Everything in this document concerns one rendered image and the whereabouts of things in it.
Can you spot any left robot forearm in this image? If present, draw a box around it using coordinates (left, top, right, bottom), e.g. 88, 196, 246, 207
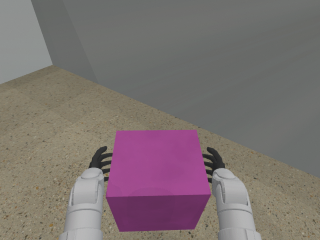
58, 167, 105, 240

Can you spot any right robot forearm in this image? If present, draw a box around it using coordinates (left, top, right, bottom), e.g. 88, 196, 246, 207
212, 168, 262, 240

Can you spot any right robot hand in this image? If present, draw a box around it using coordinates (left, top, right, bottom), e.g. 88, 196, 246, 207
202, 147, 225, 184

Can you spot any carton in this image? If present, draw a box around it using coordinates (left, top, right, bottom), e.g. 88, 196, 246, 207
105, 130, 211, 232

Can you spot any left robot hand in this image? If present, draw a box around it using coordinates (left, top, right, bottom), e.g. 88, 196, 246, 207
88, 146, 113, 182

